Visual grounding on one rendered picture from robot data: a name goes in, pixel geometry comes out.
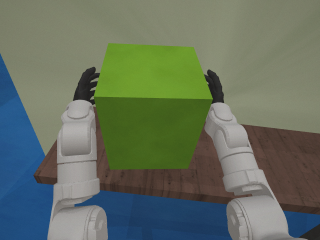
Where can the robot left upper arm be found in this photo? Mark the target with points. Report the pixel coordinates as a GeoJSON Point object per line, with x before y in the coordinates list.
{"type": "Point", "coordinates": [79, 223]}

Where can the right robot forearm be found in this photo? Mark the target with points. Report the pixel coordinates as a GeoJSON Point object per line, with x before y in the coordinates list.
{"type": "Point", "coordinates": [241, 173]}

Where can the robot right hand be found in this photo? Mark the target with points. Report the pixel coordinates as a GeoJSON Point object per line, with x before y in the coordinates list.
{"type": "Point", "coordinates": [215, 87]}

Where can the left robot forearm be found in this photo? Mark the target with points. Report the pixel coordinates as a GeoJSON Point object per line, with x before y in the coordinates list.
{"type": "Point", "coordinates": [77, 179]}

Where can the robot right upper arm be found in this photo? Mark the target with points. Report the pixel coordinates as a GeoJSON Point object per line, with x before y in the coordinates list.
{"type": "Point", "coordinates": [256, 218]}

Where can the robot left hand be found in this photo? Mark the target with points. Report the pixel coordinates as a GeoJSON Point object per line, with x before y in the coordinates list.
{"type": "Point", "coordinates": [82, 91]}

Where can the carton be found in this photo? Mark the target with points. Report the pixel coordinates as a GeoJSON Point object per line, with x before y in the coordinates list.
{"type": "Point", "coordinates": [152, 102]}

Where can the table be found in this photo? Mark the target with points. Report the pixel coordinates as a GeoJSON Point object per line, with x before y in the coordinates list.
{"type": "Point", "coordinates": [290, 161]}

